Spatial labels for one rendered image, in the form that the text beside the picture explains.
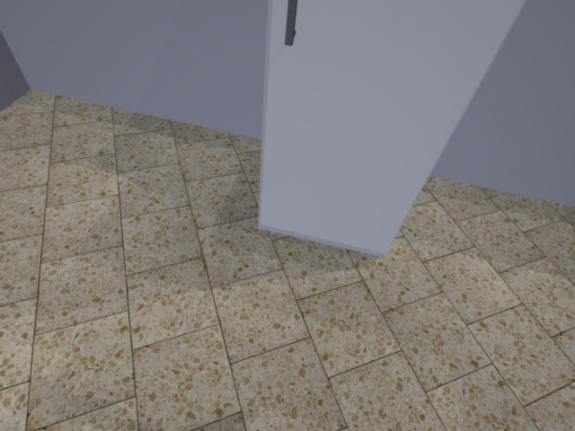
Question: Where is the fridge door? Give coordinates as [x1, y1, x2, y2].
[261, 0, 525, 253]

